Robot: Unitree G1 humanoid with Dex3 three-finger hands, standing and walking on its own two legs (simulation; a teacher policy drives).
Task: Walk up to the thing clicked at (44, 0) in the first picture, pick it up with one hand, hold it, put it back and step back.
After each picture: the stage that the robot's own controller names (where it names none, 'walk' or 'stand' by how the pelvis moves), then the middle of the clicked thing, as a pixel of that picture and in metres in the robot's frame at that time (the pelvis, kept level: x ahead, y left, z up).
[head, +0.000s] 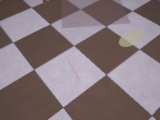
stand; (45, 1) +2.15 +0.56 -0.72
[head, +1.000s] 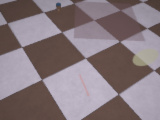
walk; (58, 7) +2.05 +0.25 -0.70
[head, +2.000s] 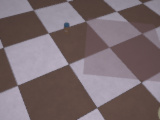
walk; (66, 28) +1.47 +0.15 -0.72
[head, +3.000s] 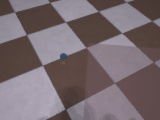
walk; (63, 59) +1.01 +0.19 -0.71
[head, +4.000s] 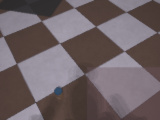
walk; (59, 93) +0.66 +0.23 -0.71
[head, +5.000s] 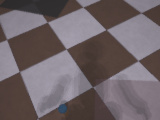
stand; (63, 110) +0.45 +0.22 -0.70
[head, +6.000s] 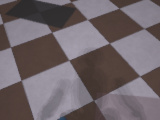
stand; out of the picture +0.41 +0.21 -0.72
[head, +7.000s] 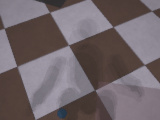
walk; (62, 114) +0.34 +0.19 -0.69
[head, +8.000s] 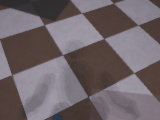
stand; out of the picture +0.39 +0.17 -0.71
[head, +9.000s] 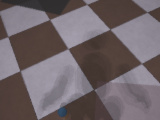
walk; (63, 113) +0.40 +0.23 -0.71
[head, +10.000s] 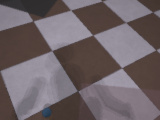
stand; (47, 114) +0.43 +0.20 -0.70
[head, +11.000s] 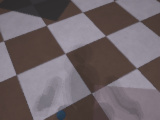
walk; (61, 117) +0.42 +0.18 -0.70
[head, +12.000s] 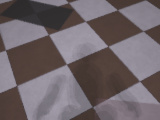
stand; out of the picture +0.34 +0.20 -0.72
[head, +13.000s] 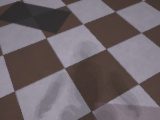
stand; out of the picture +0.31 +0.21 -0.73
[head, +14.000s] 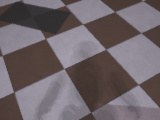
stand; out of the picture +0.30 +0.22 -0.73
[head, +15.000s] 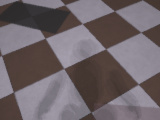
stand; out of the picture +0.29 +0.22 -0.73
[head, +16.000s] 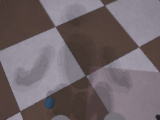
go down; (50, 104) +0.34 +0.21 -0.59
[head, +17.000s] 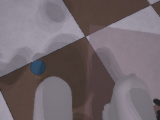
go down; (39, 70) +0.40 +0.21 -0.32
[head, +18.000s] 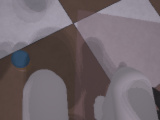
close in; (22, 62) +0.40 +0.23 -0.27
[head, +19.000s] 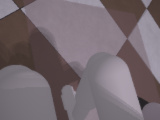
close in; out of the picture +0.39 +0.25 -0.22
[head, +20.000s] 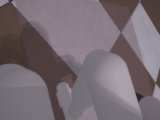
close; out of the picture +0.38 +0.25 -0.22
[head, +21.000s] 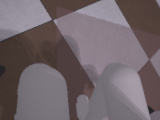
lift; out of the picture +0.33 +0.28 -0.14
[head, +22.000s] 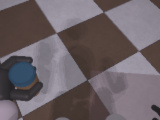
lift; (26, 81) +0.32 +0.19 +0.03
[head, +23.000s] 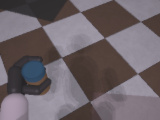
hold; (37, 79) +0.34 +0.17 +0.03
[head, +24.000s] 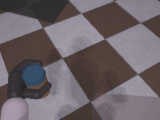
hold; (37, 82) +0.32 +0.18 +0.03
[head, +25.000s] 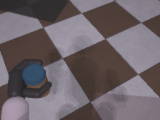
hold; (37, 81) +0.33 +0.18 +0.03
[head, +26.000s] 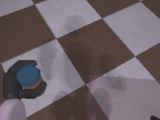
crouch; (32, 82) +0.33 +0.19 -0.03
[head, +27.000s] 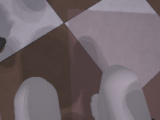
lower; out of the picture +0.45 +0.26 -0.08
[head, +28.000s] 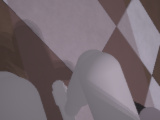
lower; out of the picture +0.41 +0.26 -0.22
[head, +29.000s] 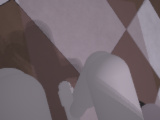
lower; out of the picture +0.39 +0.28 -0.22
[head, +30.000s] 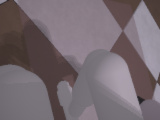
lower; out of the picture +0.38 +0.27 -0.22
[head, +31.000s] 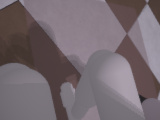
lower; out of the picture +0.37 +0.28 -0.22
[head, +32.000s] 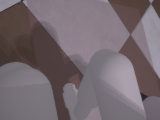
open; out of the picture +0.36 +0.28 -0.21
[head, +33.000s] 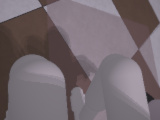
stand; out of the picture +0.37 +0.26 -0.21
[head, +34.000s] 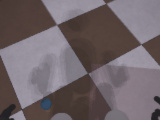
stand; (47, 105) +0.34 +0.23 -0.56
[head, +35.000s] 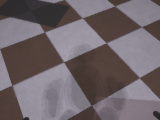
stand; out of the picture +0.32 +0.23 -0.66
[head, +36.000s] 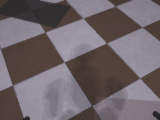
stand; out of the picture +0.31 +0.23 -0.67
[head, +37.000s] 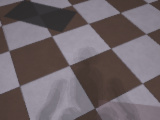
stand; out of the picture +0.33 +0.22 -0.71
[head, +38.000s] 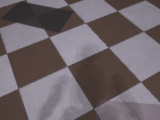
stand; out of the picture +0.31 +0.24 -0.72
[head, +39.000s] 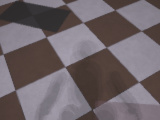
stand; out of the picture +0.29 +0.24 -0.73
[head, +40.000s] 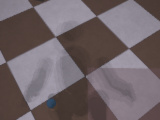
walk; (52, 104) +0.41 +0.24 -0.70
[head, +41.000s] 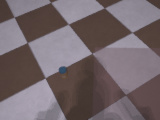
walk; (63, 72) +0.77 +0.26 -0.71
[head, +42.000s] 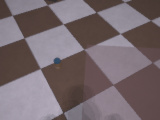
walk; (57, 63) +0.97 +0.24 -0.71
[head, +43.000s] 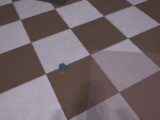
stand; (62, 69) +0.92 +0.24 -0.73
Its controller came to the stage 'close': yes
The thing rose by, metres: 0.74
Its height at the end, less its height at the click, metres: +0.00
